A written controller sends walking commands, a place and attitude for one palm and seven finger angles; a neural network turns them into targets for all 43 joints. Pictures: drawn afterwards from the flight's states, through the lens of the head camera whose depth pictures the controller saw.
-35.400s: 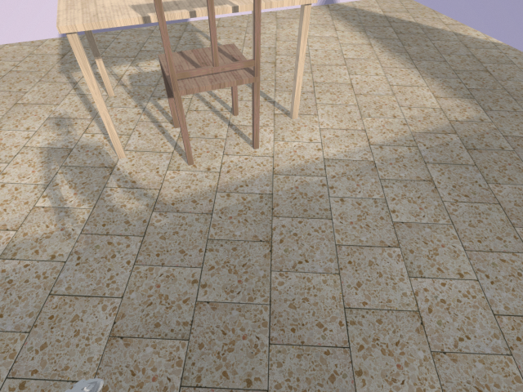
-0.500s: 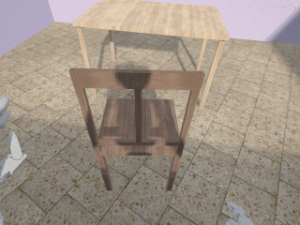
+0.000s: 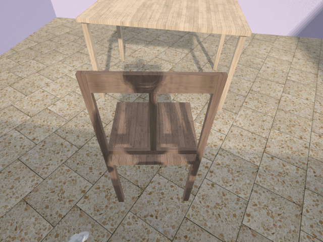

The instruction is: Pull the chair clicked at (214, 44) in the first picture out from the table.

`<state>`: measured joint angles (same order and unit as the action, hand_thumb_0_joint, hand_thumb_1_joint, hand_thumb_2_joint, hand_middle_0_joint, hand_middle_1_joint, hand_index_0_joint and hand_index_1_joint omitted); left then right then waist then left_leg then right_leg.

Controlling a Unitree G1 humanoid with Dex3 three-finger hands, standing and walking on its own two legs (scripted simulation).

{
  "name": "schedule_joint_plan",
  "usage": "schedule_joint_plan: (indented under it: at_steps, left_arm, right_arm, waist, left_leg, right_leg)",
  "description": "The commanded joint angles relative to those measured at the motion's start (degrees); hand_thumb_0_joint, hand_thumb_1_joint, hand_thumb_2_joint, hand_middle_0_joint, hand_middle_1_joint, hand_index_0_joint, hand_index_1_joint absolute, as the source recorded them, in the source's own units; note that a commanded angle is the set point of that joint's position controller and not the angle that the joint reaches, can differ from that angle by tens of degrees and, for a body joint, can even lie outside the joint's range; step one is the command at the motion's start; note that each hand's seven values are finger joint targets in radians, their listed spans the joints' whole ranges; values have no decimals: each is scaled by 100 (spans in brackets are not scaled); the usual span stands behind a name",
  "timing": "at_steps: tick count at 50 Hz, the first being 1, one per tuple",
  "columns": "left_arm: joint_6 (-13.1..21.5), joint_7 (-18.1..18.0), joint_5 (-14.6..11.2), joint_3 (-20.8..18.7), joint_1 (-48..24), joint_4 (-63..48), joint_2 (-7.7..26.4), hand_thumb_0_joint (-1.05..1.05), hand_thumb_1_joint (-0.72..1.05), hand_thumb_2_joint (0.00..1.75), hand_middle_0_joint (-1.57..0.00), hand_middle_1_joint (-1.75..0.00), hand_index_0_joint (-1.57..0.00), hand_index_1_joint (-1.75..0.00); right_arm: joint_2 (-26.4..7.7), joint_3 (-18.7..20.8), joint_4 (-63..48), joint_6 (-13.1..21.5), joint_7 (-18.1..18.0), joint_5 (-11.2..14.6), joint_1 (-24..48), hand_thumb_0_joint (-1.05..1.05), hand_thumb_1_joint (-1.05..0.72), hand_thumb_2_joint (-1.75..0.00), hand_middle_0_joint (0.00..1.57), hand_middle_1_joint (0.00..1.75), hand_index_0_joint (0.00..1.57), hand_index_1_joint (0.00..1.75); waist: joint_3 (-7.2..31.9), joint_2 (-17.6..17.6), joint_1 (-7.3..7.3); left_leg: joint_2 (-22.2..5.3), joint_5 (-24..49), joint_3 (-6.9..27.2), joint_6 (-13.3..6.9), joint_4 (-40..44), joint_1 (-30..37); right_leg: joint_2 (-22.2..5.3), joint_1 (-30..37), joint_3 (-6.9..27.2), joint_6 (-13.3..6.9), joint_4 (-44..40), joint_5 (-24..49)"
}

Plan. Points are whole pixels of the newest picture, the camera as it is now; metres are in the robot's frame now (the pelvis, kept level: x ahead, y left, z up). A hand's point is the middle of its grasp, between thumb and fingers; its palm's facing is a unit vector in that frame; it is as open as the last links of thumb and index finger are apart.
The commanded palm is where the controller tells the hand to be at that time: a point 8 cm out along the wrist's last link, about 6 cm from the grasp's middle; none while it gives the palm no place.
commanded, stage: let the arm hang, fingers relaxed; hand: left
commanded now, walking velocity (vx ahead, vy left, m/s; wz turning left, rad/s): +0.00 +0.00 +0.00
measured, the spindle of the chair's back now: (153, 124) +0.52 +0.04 -0.05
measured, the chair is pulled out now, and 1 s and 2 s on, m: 0.71 0.71 0.71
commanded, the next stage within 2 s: look to check the result in 0.88 s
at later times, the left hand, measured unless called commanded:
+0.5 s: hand out of the picture -0.04 +0.13 -0.15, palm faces +0.03 -0.98 -0.18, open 7.3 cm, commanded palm none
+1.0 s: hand out of the picture +0.03 +0.11 -0.16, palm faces +0.03 -0.98 -0.18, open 7.4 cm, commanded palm none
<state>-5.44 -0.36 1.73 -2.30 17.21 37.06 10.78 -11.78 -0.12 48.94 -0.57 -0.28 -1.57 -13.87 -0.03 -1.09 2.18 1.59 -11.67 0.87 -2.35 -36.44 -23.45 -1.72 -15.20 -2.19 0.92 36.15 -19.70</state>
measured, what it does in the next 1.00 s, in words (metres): shifts its weight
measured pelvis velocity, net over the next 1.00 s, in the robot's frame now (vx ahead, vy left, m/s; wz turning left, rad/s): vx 0.04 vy -0.05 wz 0.00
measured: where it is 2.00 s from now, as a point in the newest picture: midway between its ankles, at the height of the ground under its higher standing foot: outside the picture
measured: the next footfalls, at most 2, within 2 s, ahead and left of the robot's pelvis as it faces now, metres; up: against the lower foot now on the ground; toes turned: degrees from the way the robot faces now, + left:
none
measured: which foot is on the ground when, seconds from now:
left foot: down 0.00-1.00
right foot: down 0.00-1.00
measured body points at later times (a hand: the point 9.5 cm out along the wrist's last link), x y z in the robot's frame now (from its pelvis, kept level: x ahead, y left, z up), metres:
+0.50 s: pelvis +0.03 -0.03 +0.01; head +0.05 -0.04 +0.46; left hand -0.04 +0.18 -0.14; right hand +0.02 -0.23 -0.15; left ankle +0.08 +0.09 -0.72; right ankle +0.00 -0.14 -0.72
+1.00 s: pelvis +0.04 -0.05 +0.02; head +0.06 -0.05 +0.46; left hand +0.03 +0.17 -0.14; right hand +0.01 -0.25 -0.15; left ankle +0.08 +0.09 -0.72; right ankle +0.00 -0.14 -0.72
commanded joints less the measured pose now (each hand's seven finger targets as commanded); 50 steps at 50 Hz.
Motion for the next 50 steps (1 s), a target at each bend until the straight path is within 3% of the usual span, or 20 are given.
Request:
schedule_joint_plan:
  at_steps: [1, 2, 3, 4, 5, 7, 8, 11, 18, 20, 24, 26, 32, 36, 39, 40, 44, 45, 49, 50]
  left_arm:
    - [316, -23, -28, 4, 605, 549, 830, 0, 90, 90, -20, -30, -20, -30]
    - [338, -22, -30, 25, 801, 859, 791, 0, 90, 90, -20, -30, -20, -30]
    - [357, -43, -15, -45, 978, 1070, 581, 0, 90, 90, -20, -30, -20, -30]
    - [377, -46, -36, 4, 1048, 1279, 610, 0, 90, 90, -20, -30, -20, -30]
    - [396, -46, -45, 33, 1094, 1425, 574, 0, 90, 90, -20, -30, -20, -30]
    - [460, -60, -71, 118, 1025, 1665, 517, 0, 90, 90, -20, -30, -20, -30]
    - [481, -69, -83, 150, 1001, 1771, 481, 0, 90, 90, -20, -30, -20, -30]
    - [516, -100, -110, 222, 991, 2018, 382, 0, 90, 90, -20, -30, -20, -30]
    - [514, -175, -148, 310, 1144, 2431, 211, 0, 90, 90, -20, -30, -20, -30]
    - [515, -187, -147, 321, 1162, 2490, 168, 0, 90, 90, -20, -30, -20, -30]
    - [528, -213, -147, 299, 1091, 2497, 110, 0, 90, 90, -20, -30, -20, -30]
    - [526, -228, -145, 300, 1056, 2483, 102, 0, 90, 90, -20, -30, -20, -30]
    - [546, -227, -147, 229, 811, 2347, 78, 0, 90, 90, -20, -30, -20, -30]
    - [536, -222, -156, 226, 789, 2373, 88, 0, 90, 90, -20, -30, -20, -30]
    - [554, -214, -162, 209, 744, 2306, 114, 0, 90, 90, -20, -30, -20, -30]
    - [558, -211, -159, 210, 727, 2303, 76, 0, 90, 90, -20, -30, -20, -30]
    - [561, -208, -169, 203, 664, 2249, 129, 0, 90, 90, -20, -30, -20, -30]
    - [557, -210, -170, 211, 681, 2257, 108, 0, 90, 90, -20, -30, -20, -30]
    - [567, -208, -174, 205, 673, 2237, 121, 0, 90, 90, -20, -30, -20, -30]
    - [570, -213, -172, 206, 709, 2265, 110, 0, 90, 90, -20, -30, -20, -30]
  right_arm:
    - [-798, 162, -78, 131, -40, -42, -268, 0, -90, -90, 20, 30, 20, 30]
    - [-798, 167, 11, 140, -58, -19, -247, 0, -90, -90, 20, 30, 20, 30]
    - [-649, 195, 88, 132, -84, -34, -266, 0, -90, -90, 20, 30, 20, 30]
    - [-573, 188, 165, 120, -93, -9, -345, 0, -90, -90, 20, 30, 20, 30]
    - [-491, 205, 236, 90, -112, 16, -374, 0, -90, -90, 20, 30, 20, 30]
    - [-384, 197, 400, 95, -117, 41, -624, 0, -90, -90, 20, 30, 20, 30]
    - [-335, 191, 487, 103, -126, 52, -744, 0, -90, -90, 20, 30, 20, 30]
    - [-223, 153, 743, 124, -162, 82, -923, 0, -90, -90, 20, 30, 20, 30]
    - [-149, 97, 1123, 113, -200, 115, -1037, 0, -90, -90, 20, 30, 20, 30]
    - [-81, 88, 1184, 99, -200, 117, -970, 0, -90, -90, 20, 30, 20, 30]
    - [-21, 75, 1287, 104, -198, 103, -945, 0, -90, -90, 20, 30, 20, 30]
    - [40, 75, 1313, 70, -190, 93, -899, 0, -90, -90, 20, 30, 20, 30]
    - [91, 64, 1331, 111, -200, 66, -915, 0, -90, -90, 20, 30, 20, 30]
    - [122, 58, 1326, 88, -215, 71, -889, 0, -90, -90, 20, 30, 20, 30]
    - [84, 65, 1306, 100, -212, 75, -941, 0, -90, -90, 20, 30, 20, 30]
    - [116, 74, 1300, 92, -220, 76, -891, 0, -90, -90, 20, 30, 20, 30]
    - [73, 78, 1331, 87, -212, 75, -937, 0, -90, -90, 20, 30, 20, 30]
    - [92, 76, 1330, 75, -214, 82, -879, 0, -90, -90, 20, 30, 20, 30]
    - [53, 74, 1344, 94, -217, 81, -906, 0, -90, -90, 20, 30, 20, 30]
    - [95, 73, 1357, 87, -221, 89, -856, 0, -90, -90, 20, 30, 20, 30]
  waist:
    - [-440, -1059, -355]
    - [-302, -1152, -433]
    - [-97, -1429, -456]
    - [-16, -1592, -439]
    - [-61, -1312, -441]
    - [40, -582, -323]
    - [65, -376, -263]
    - [-6, -107, -181]
    - [-313, 299, -163]
    - [-546, 276, -178]
    - [-514, 350, -170]
    - [-773, 302, -183]
    - [-601, 69, -195]
    - [-798, -79, -211]
    - [-507, 174, -204]
    - [-637, 303, -220]
    - [-486, 234, -179]
    - [-651, 229, -206]
    - [-453, 185, -176]
    - [-568, 178, -206]
  left_leg:
    - [-884, -1973, 1735, -208, 2400, -180]
    - [-850, -2007, 1595, -207, 2440, -101]
    - [-783, -1988, 1428, -183, 2430, 121]
    - [-720, -1901, 1306, -163, 2397, 257]
    - [-694, -1781, 1167, -166, 2279, 386]
    - [-618, -1213, 995, -115, 1918, 606]
    - [-590, -884, 918, -95, 1769, 791]
    - [-574, -13, 767, -105, 1439, 1103]
    - [-606, 305, 681, -116, 1349, 1150]
    - [-577, 264, 623, -113, 1346, 1104]
    - [-569, 272, 589, -88, 1347, 1130]
    - [-516, 143, 528, -66, 1334, 988]
    - [-538, 479, 557, -58, 1357, 1053]
    - [-530, 388, 510, -44, 1352, 938]
    - [-533, 609, 511, -39, 1270, 1085]
    - [-533, 604, 480, -46, 1247, 1091]
    - [-537, 638, 484, -18, 1219, 1195]
    - [-526, 536, 464, -29, 1226, 1149]
    - [-552, 734, 482, -15, 1203, 1249]
    - [-552, 693, 445, -27, 1203, 1222]
  right_leg:
    - [67, 27, 180, -297, -531, -275]
    - [52, 196, 185, -298, -582, -122]
    - [58, 261, 167, -315, -689, -27]
    - [41, 307, 160, -330, -792, 59]
    - [28, 305, 153, -352, -1010, 164]
    - [-150, 329, 320, -409, -1291, 381]
    - [-220, 249, 385, -442, -1367, 448]
    - [-326, 90, 458, -462, -1480, 753]
    - [-353, -7, 480, -457, -1521, 763]
    - [-360, -125, 487, -469, -1567, 730]
    - [-372, -60, 525, -462, -1568, 693]
    - [-388, -152, 543, -495, -1636, 583]
    - [-362, 76, 515, -482, -1556, 867]
    - [-356, 87, 550, -495, -1647, 880]
    - [-372, 256, 536, -489, -1623, 1105]
    - [-361, 175, 503, -493, -1669, 1155]
    - [-378, 236, 532, -487, -1681, 1130]
    - [-365, 153, 523, -494, -1744, 1054]
    - [-377, 259, 548, -489, -1685, 1224]
    - [-374, 222, 537, -489, -1742, 1233]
